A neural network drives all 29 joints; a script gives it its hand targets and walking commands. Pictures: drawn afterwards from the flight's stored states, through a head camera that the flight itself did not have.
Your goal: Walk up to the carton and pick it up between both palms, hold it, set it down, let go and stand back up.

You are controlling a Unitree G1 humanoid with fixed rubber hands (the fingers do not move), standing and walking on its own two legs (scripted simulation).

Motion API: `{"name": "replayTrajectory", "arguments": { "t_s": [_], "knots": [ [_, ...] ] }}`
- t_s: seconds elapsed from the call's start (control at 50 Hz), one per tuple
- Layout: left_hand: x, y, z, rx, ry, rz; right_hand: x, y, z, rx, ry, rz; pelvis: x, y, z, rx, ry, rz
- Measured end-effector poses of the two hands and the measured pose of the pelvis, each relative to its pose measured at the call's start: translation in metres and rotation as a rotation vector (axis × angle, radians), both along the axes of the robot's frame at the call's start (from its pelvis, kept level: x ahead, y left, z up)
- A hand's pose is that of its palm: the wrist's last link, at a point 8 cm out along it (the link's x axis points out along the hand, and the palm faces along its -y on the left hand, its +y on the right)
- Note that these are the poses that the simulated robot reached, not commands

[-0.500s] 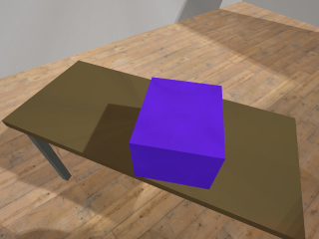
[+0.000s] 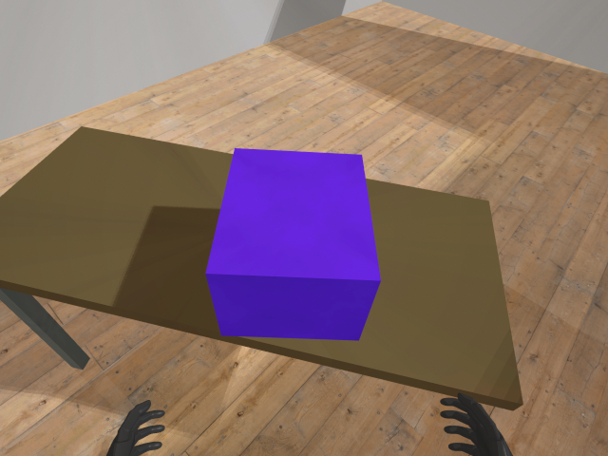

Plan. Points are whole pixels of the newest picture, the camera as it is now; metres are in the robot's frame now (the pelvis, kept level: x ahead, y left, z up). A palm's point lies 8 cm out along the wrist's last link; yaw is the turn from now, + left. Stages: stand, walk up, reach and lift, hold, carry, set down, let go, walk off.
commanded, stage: reach and lift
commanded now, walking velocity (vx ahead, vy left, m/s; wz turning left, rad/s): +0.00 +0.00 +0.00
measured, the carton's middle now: (294, 241) +0.52 +0.05 -0.07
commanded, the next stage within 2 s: none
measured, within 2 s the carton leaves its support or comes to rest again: neither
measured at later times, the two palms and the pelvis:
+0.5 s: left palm (125, 441) +0.17 +0.25 -0.07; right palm (477, 434) +0.20 -0.21 -0.06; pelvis +0.02 +0.02 +0.01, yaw -1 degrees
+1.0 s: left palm (137, 388) +0.23 +0.24 -0.05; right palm (473, 407) +0.23 -0.21 -0.05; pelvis +0.03 +0.02 +0.00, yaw -2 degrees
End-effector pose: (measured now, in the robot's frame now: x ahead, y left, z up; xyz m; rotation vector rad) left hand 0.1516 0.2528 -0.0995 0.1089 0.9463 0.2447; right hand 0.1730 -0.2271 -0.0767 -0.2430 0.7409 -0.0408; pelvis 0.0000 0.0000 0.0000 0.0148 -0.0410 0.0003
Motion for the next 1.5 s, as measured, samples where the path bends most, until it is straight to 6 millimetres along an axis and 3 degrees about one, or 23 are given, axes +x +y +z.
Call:
{"name": "replayTrajectory", "arguments": {
  "t_s": [0.26, 0.64, 0.9, 1.2, 1.5],
  "knots": [
    [0.01, 0.005, 0.02, -0.002, -0.15, -0.027, 0.024, 0.03, 0.006, 0.073, -0.096, -0.001, 0.008, 0.011, 0.005, -0.008, 0.009, -0.002],
    [0.037, -0.006, 0.032, -0.018, -0.355, -0.075, 0.026, 0.016, 0.014, 0.115, -0.201, -0.069, 0.028, 0.017, 0.006, -0.014, 0.013, -0.018],
    [0.067, -0.006, 0.048, -0.023, -0.518, -0.101, 0.044, 0.02, 0.017, 0.168, -0.34, -0.091, 0.03, 0.017, -0.001, -0.011, 0.032, -0.021],
    [0.102, -0.016, 0.058, -0.05, -0.653, -0.101, 0.074, 0.023, 0.029, 0.2, -0.45, -0.08, 0.021, 0.012, -0.009, 0.0, 0.071, -0.03],
    [0.154, -0.011, 0.082, -0.049, -0.677, -0.117, 0.125, 0.021, 0.052, 0.205, -0.47, -0.086, 0.015, 0.01, -0.009, 0.0, 0.132, -0.03]
  ]
}}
